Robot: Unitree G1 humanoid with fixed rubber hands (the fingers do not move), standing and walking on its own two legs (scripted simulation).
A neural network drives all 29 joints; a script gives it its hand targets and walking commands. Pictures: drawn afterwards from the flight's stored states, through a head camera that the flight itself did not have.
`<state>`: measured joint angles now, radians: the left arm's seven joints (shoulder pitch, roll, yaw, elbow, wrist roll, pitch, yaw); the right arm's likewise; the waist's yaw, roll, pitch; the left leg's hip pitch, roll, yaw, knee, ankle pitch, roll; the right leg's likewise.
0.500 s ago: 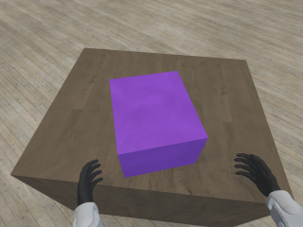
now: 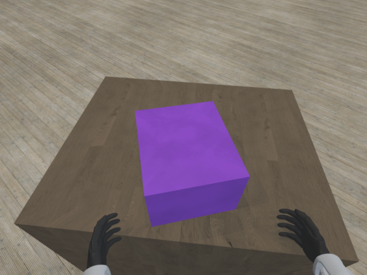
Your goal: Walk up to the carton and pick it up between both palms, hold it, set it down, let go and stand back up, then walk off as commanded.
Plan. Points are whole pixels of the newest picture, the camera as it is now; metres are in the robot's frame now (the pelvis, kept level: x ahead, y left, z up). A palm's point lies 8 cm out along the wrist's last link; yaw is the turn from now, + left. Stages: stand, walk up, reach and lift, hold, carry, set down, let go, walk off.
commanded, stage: set down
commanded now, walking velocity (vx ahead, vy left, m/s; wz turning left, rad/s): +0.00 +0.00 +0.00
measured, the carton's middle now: (184, 159) +0.45 +0.02 -0.06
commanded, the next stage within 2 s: let go in 1.16 s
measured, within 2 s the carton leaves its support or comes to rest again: neither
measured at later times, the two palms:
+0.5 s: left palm (88, 259) +0.18 +0.22 -0.05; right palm (284, 247) +0.21 -0.21 -0.06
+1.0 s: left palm (87, 272) +0.16 +0.23 -0.07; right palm (279, 252) +0.20 -0.20 -0.07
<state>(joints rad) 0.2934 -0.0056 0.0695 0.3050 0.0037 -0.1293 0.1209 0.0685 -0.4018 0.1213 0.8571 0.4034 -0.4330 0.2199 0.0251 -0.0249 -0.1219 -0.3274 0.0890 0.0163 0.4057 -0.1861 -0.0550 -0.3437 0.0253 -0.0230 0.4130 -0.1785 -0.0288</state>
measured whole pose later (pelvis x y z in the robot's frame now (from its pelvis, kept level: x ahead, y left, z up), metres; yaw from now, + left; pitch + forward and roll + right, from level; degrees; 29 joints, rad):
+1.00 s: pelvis +0.01 +0.01 +0.00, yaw +0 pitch +4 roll +0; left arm 0.28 0.14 0.07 0.36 0.00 0.15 -0.03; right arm 0.09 -0.19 0.08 0.81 0.07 -0.33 -0.02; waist 0.02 -0.03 -0.04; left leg -0.26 0.08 0.02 0.41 -0.21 -0.06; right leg -0.27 0.02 -0.02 0.40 -0.20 -0.02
